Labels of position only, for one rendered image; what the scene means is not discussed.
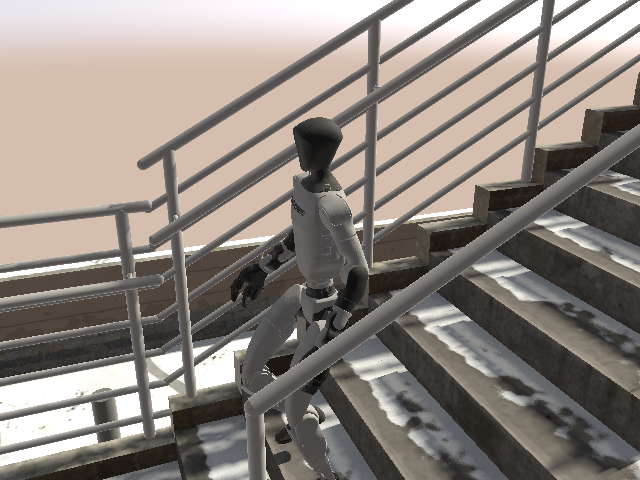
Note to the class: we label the stairs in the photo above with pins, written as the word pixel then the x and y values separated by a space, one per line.
pixel 526 366

